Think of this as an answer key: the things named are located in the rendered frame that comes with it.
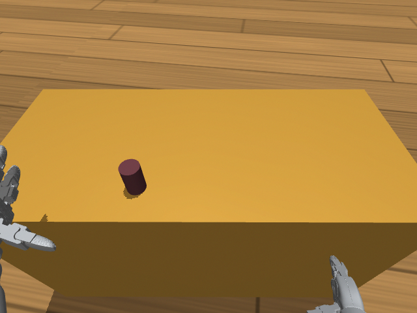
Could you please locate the right robot hand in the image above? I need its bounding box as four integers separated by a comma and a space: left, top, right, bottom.
306, 256, 365, 313

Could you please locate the left robot hand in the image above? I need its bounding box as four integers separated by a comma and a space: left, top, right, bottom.
0, 145, 56, 252

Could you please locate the can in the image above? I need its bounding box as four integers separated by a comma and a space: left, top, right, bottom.
118, 159, 147, 195

